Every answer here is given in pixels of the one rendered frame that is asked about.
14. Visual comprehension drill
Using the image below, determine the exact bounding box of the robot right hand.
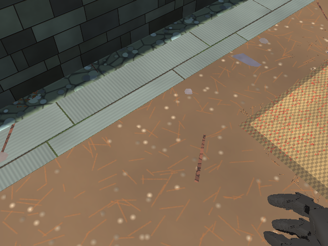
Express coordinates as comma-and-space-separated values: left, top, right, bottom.
263, 192, 328, 246

